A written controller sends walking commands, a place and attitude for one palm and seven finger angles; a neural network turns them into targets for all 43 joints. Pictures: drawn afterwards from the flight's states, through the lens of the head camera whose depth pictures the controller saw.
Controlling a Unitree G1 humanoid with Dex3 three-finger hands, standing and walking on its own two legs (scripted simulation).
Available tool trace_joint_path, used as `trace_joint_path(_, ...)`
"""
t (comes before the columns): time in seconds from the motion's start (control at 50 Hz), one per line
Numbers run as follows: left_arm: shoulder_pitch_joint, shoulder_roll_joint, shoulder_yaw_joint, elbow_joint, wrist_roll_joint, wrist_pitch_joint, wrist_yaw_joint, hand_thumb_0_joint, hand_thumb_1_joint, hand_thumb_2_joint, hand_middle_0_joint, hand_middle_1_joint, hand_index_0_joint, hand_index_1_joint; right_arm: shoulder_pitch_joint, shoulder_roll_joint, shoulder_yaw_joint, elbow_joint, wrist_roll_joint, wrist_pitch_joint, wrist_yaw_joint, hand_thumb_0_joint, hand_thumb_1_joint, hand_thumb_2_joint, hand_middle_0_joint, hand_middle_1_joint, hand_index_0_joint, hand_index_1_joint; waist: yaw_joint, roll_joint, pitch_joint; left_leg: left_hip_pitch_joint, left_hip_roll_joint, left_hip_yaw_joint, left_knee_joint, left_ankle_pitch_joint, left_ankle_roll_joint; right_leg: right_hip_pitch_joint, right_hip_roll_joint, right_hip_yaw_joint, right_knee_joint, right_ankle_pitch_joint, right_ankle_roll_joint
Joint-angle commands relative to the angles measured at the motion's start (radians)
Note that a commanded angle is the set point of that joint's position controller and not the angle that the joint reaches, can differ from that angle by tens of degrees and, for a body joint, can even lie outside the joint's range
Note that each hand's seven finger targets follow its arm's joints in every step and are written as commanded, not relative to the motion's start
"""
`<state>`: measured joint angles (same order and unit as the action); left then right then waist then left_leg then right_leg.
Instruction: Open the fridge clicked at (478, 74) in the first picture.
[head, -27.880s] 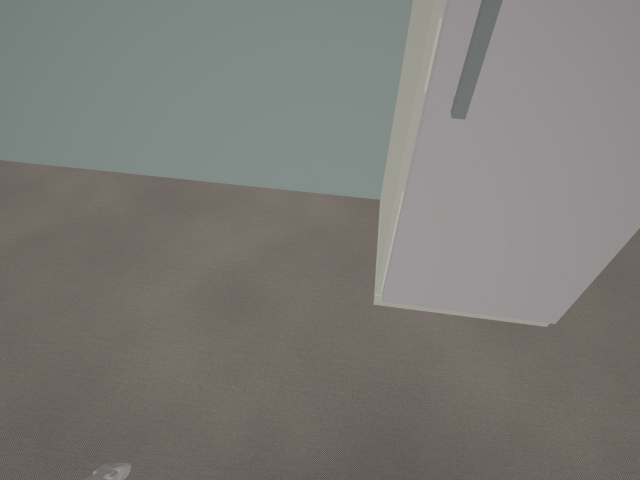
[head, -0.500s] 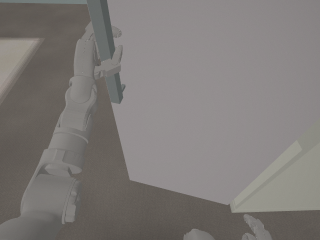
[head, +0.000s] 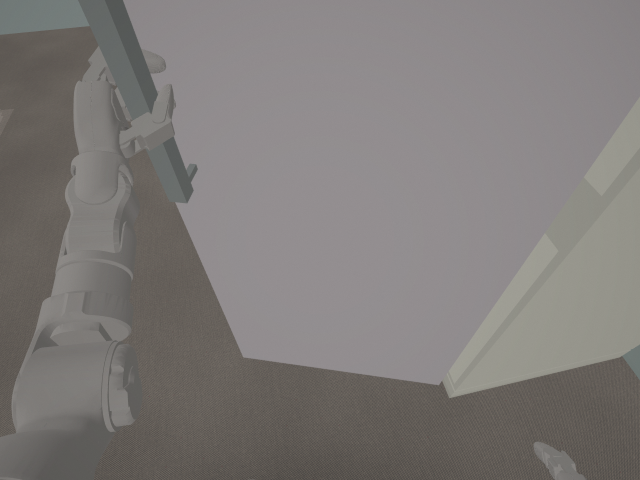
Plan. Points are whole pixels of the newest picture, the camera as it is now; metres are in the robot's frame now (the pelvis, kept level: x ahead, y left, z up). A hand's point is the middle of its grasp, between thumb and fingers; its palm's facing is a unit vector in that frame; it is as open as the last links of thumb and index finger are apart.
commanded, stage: stop walking and hold the door back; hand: left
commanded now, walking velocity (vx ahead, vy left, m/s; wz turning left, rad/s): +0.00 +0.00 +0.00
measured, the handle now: (148, 82) +0.50 +0.18 +0.24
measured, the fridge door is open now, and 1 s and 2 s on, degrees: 69 74 71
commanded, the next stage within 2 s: loosen the grip on the handle in 0.38 s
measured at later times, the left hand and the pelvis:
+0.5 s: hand (152, 139) +0.43 +0.17 +0.21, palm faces +0.09 -0.98 -0.15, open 6.2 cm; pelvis +0.00 +0.03 -0.01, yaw -3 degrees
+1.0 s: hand (148, 145) +0.43 +0.17 +0.21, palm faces +0.09 -0.98 -0.16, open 13.9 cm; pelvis +0.00 -0.01 -0.01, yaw -4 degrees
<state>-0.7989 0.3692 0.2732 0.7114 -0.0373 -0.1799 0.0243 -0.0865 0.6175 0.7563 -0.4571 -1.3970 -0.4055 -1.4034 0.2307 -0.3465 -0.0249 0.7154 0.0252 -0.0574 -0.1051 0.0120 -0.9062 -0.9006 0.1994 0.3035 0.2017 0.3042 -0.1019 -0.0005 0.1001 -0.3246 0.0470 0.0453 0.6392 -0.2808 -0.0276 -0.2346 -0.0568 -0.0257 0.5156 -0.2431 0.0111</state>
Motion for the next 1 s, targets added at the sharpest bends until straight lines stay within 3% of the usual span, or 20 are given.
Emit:
trace_joint_path(0.0,-0.249,0.31,0.092,-0.34,-0.017,-0.063,0.042,0.0,0.9,0.9,-0.45,-1.4,-0.45,-1.4,-0.044,-0.057,-0.028,-0.148,0.007,-0.03,-0.001,0.0,-0.9,-0.9,0.2,0.3,0.2,0.3,0.103,-0.099,-0.35,0.159,0.024,-0.01,-0.212,0.292,0.014,0.153,-0.113,0.037,-0.032,0.303,-0.039)
trace_joint_path(0.04,-0.242,0.219,0.031,-0.423,-0.018,-0.068,0.029,0.0,0.9,0.9,-0.45,-1.4,-0.45,-1.4,-0.06,-0.063,-0.027,-0.184,0.015,-0.026,0.019,0.0,-0.9,-0.9,0.2,0.3,0.2,0.3,0.119,0.062,-0.393,0.217,0.141,-0.116,-0.199,0.544,0.061,0.105,0.009,-0.008,0.029,0.195,0.006)
trace_joint_path(0.06,-0.186,0.189,0.023,-0.417,-0.021,-0.064,0.023,0.0,0.9,0.9,-0.45,-1.4,-0.45,-1.4,-0.071,-0.056,-0.028,-0.192,0.016,-0.026,0.027,0.0,-0.9,-0.9,0.2,0.3,0.2,0.3,0.121,0.08,-0.387,0.229,0.155,-0.123,-0.17,0.575,0.076,0.078,0.04,0.0,0.026,0.163,0.008)
trace_joint_path(0.1,-0.214,0.2,0.006,-0.497,-0.013,-0.075,0.023,0.0,0.9,0.9,-0.45,-1.4,-0.45,-1.4,-0.079,-0.042,-0.017,-0.189,0.003,-0.024,0.025,0.0,-0.9,-0.9,0.2,0.3,0.2,0.3,0.113,0.222,-0.361,0.181,0.175,-0.151,-0.199,0.591,0.102,0.075,0.04,-0.024,0.069,0.082,0.012)
trace_joint_path(0.24,-0.171,0.196,0.002,-0.535,-0.011,-0.059,0.044,0.0,0.9,0.9,-0.45,-1.4,-0.45,-1.4,-0.077,-0.015,-0.007,-0.185,-0.001,-0.018,0.021,0.0,-0.9,-0.9,0.2,0.3,0.2,0.3,0.107,-0.016,-0.395,0.132,0.085,-0.021,-0.098,0.291,0.026,0.122,-0.044,0.053,-0.037,0.309,-0.011)
trace_joint_path(0.44,-0.286,0.166,-0.049,-0.353,-0.014,-0.049,0.052,0.0,0.9,0.9,-0.45,-1.4,-0.45,-1.4,-0.073,-0.012,0.005,-0.135,0.0,-0.007,-0.004,0.0,-0.9,-0.9,0.2,0.3,0.2,0.3,0.109,-0.018,-0.352,0.142,0.095,-0.045,-0.146,0.207,0.045,0.03,-0.019,0.038,-0.07,0.14,0.009)
trace_joint_path(0.46,-0.986,0.639,0.239,-0.472,0.136,-0.075,0.023,0.0,0.9,0.9,-0.45,-1.4,-0.45,-1.4,-0.06,-0.014,-0.067,-0.156,-0.031,-0.068,0.034,0.0,-0.9,-0.9,0.2,0.3,0.2,0.3,0.14,-0.194,-0.288,0.111,0.067,0.02,-0.12,0.209,0.062,0.061,-0.027,0.123,-0.152,0.303,-0.034)
trace_joint_path(0.48,-0.691,0.225,0.012,-0.05,0.111,-0.001,-0.024,0.0,0.779,0.842,-0.45,-1.4,-0.45,-1.4,0.013,-0.001,-0.021,-0.131,-0.025,-0.131,0.05,0.0,-0.9,-0.9,0.2,0.3,0.2,0.3,-0.023,-0.166,-0.608,0.198,-0.02,-0.05,-0.252,0.403,0.037,0.028,0.064,-0.038,0.067,0.391,-0.068)
trace_joint_path(0.5,-0.476,0.15,-0.012,-0.201,0.014,-0.012,-0.041,0.0,0.658,0.783,-0.45,-1.4,-0.45,-1.4,0.085,-0.03,-0.04,-0.138,0.009,-0.142,0.056,0.0,-0.9,-0.9,0.2,0.3,0.2,0.3,0.067,0.067,-0.646,0.35,0.004,-0.038,-0.195,0.554,-0.017,-0.016,0.049,-0.059,0.061,0.275,-0.062)
trace_joint_path(0.52,-0.313,0.02,-0.041,-0.196,-0.004,-0.022,-0.059,0.0,0.538,0.725,-0.45,-1.4,-0.45,-1.4,0.077,-0.019,-0.035,-0.114,0.003,-0.132,0.056,0.0,-0.9,-0.9,0.2,0.3,0.2,0.3,0.079,0.126,-0.612,0.378,0.012,-0.053,-0.146,0.596,-0.044,-0.08,0.046,-0.056,0.043,0.221,-0.047)
trace_joint_path(0.54,-0.355,0.095,0.03,-0.247,-0.049,-0.055,-0.07,0.0,0.417,0.667,-0.45,-1.4,-0.45,-1.4,0.046,-0.036,-0.028,-0.108,-0.01,-0.127,0.055,0.0,-0.9,-0.9,0.2,0.3,0.2,0.3,0.097,0.242,-0.597,0.426,0.008,-0.045,-0.146,0.503,-0.042,-0.108,0.045,-0.036,0.001,0.187,-0.041)
trace_joint_path(0.56,-0.344,0.147,0.072,-0.259,-0.068,-0.076,-0.065,0.0,0.296,0.608,-0.45,-1.4,-0.45,-1.4,0.022,-0.037,-0.022,-0.12,-0.018,-0.127,0.057,0.0,-0.9,-0.9,0.2,0.3,0.2,0.3,0.109,0.216,-0.552,0.365,-0.003,-0.036,-0.154,0.353,-0.026,-0.078,0.045,-0.026,-0.02,0.167,-0.048)
trace_joint_path(0.58,-0.382,0.117,0.026,-0.255,-0.064,-0.106,-0.059,0.0,0.175,0.55,-0.45,-1.4,-0.45,-1.4,0.005,-0.026,-0.011,-0.127,-0.017,-0.131,0.06,0.0,-0.9,-0.9,0.2,0.3,0.2,0.3,0.08,0.158,-0.454,0.273,-0.011,-0.026,-0.164,0.217,-0.004,-0.086,0.051,-0.022,-0.038,0.124,-0.046)
trace_joint_path(0.64,-0.372,0.127,0.001,-0.191,-0.036,-0.202,-0.038,0.0,-0.188,0.375,-0.45,-1.4,-0.45,-1.4,0.013,-0.044,-0.015,-0.14,-0.01,-0.139,0.071,0.0,-0.9,-0.9,0.2,0.3,0.2,0.3,0.055,-0.131,-0.28,0.06,-0.004,-0.024,-0.185,-0.016,0.035,-0.117,0.057,-0.017,-0.057,-0.033,-0.035)
trace_joint_path(0.66,-0.361,0.167,0.023,-0.187,-0.029,-0.238,-0.033,0.0,-0.308,0.317,-0.45,-1.4,-0.45,-1.4,0.005,-0.051,-0.019,-0.146,-0.011,-0.142,0.072,0.0,-0.9,-0.9,0.2,0.3,0.2,0.3,0.057,-0.16,-0.267,0.035,-0.008,-0.017,-0.186,-0.068,0.041,-0.128,0.058,-0.006,-0.06,-0.089,-0.032)
trace_joint_path(0.7,-0.388,0.21,0.033,-0.235,-0.013,-0.297,-0.025,0.0,-0.55,0.2,-0.423,-1.367,-0.423,-1.367,-0.013,-0.053,-0.021,-0.157,-0.013,-0.142,0.072,0.0,-0.9,-0.9,0.2,0.3,0.2,0.3,0.073,-0.078,-0.293,0.03,-0.023,0.002,-0.172,-0.092,0.046,-0.115,0.05,0.016,-0.052,-0.126,-0.036)
trace_joint_path(0.84,-0.435,0.228,-0.042,-0.212,-0.017,-0.276,-0.075,0.0,-0.55,0.2,-0.33,-1.25,-0.33,-1.25,0.02,-0.055,-0.021,-0.133,0.008,-0.145,0.048,0.0,-0.9,-0.9,0.2,0.3,0.2,0.3,0.04,0.0,-0.336,0.022,-0.046,0.022,-0.145,-0.131,0.055,-0.113,0.044,0.071,-0.102,-0.219,-0.024)
trace_joint_path(0.86,-0.329,0.317,0.054,-0.218,-0.03,-0.266,-0.083,0.0,-0.55,0.2,-0.317,-1.233,-0.317,-1.233,0.02,-0.062,-0.029,-0.135,0.009,-0.144,0.044,0.0,-0.9,-0.9,0.2,0.3,0.2,0.3,0.08,-0.001,-0.372,0.013,-0.048,0.023,-0.145,-0.113,0.056,-0.064,0.04,0.085,-0.108,-0.224,-0.025)
trace_joint_path(0.92,-0.328,0.249,0.003,-0.26,-0.072,-0.24,-0.116,0.0,-0.55,0.2,-0.277,-1.183,-0.277,-1.183,0.011,-0.055,-0.015,-0.138,0.012,-0.144,0.033,0.0,-0.9,-0.9,0.2,0.3,0.2,0.3,0.065,-0.018,-0.378,0.016,-0.05,0.012,-0.15,-0.08,0.062,-0.044,0.039,0.083,-0.113,-0.176,-0.02)
trace_joint_path(0.98,-0.239,0.291,0.087,-0.249,-0.123,-0.213,-0.133,0.0,-0.55,0.2,-0.25,-1.15,-0.25,-1.15,0.011,-0.062,-0.016,-0.13,0.012,-0.144,0.026,0.0,-0.9,-0.9,0.2,0.3,0.2,0.3,0.085,-0.059,-0.341,0.001,-0.047,0.007,-0.141,-0.025,0.061,-0.026,0.039,0.083,-0.113,-0.113,-0.018)
